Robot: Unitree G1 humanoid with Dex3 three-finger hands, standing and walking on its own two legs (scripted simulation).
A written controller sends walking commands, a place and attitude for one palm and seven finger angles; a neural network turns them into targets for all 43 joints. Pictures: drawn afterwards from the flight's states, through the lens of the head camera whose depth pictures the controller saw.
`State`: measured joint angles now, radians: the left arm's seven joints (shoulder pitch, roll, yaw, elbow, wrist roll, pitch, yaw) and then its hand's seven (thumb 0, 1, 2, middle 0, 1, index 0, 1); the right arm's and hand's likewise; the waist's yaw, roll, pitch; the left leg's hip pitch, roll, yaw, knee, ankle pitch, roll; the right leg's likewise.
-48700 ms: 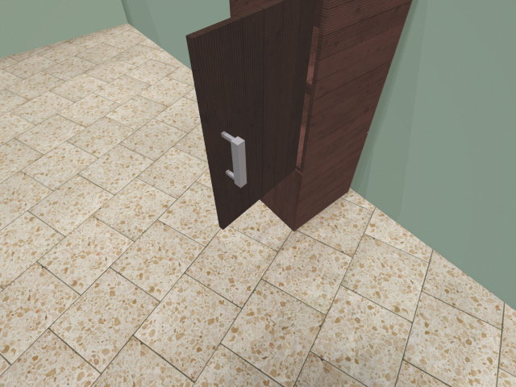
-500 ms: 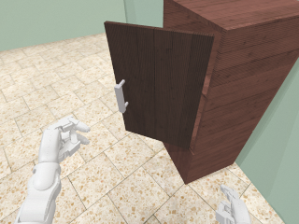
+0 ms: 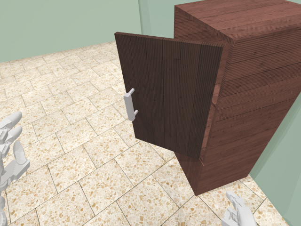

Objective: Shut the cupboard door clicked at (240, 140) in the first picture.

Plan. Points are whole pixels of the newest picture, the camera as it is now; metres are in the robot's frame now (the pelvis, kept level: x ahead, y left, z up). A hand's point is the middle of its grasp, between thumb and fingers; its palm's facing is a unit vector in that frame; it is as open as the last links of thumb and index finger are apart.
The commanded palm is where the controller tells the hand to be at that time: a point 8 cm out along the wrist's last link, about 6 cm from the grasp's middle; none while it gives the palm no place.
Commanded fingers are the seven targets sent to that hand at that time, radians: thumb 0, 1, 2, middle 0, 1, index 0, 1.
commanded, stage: draw the hand back to the body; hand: left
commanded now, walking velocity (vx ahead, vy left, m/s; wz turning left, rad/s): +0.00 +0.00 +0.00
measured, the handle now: (132, 104) +0.61 +0.18 -0.05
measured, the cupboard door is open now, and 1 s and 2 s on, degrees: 47 47 47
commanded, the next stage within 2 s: step back with the hand held close in 0.26 s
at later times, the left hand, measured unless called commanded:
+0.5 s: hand (36, 159) +0.19 +0.27 +0.16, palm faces +0.44 -0.77 -0.46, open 7.4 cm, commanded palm +0.13 +0.30 +0.18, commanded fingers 0.00 0.90 0.90 -0.20 -0.30 -0.20 -0.30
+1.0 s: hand out of the picture +0.11 +0.30 +0.15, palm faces +0.41 -0.77 -0.49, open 7.4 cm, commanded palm +0.06 +0.33 +0.18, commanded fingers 0.00 0.90 0.90 -0.20 -0.30 -0.20 -0.30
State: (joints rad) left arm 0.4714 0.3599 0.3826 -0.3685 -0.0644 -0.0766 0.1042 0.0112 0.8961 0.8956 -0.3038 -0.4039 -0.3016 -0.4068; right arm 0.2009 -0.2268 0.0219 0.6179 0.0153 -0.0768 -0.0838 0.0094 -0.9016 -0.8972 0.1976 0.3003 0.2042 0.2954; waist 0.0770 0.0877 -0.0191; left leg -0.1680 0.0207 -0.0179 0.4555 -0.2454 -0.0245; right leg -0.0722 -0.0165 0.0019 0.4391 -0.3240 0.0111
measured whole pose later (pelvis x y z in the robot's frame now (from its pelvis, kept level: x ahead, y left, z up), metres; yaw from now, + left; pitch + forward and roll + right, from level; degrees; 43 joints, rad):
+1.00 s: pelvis -0.08 +0.03 -0.01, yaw +0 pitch +0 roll -2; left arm 0.55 0.42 0.42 -0.44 -0.04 -0.19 0.13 0.01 0.89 0.89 -0.21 -0.30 -0.21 -0.30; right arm 0.19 -0.22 0.01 0.55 0.02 -0.01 -0.10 0.01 -0.90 -0.90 0.20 0.30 0.21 0.30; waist 0.00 0.03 0.01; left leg -0.39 0.01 -0.02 0.54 -0.16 0.03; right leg -0.28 -0.02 0.00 0.51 -0.22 0.05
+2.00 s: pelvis -0.33 +0.03 +0.00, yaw +3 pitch +0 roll -1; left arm 0.55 0.44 0.41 -0.57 -0.05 -0.15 0.17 0.01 0.90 0.90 -0.21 -0.30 -0.21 -0.30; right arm 0.24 -0.18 0.03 0.56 -0.01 -0.11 -0.07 0.01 -0.90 -0.90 0.20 0.30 0.21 0.30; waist -0.01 -0.05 -0.04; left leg -0.49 0.02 0.14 0.53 -0.35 -0.03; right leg -0.19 0.06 -0.04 0.46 -0.40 -0.09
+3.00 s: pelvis -0.34 +0.03 -0.01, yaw -4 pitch +3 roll +0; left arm 0.53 0.45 0.46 -0.53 -0.04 -0.21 0.18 0.01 0.89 0.90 -0.21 -0.30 -0.21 -0.30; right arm 0.16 -0.19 0.01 0.59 0.01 -0.08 -0.06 0.01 -0.90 -0.90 0.20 0.30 0.20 0.30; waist -0.01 -0.02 0.00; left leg -0.35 0.06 0.08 0.57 -0.26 -0.01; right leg -0.15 0.04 -0.08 0.48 -0.39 -0.06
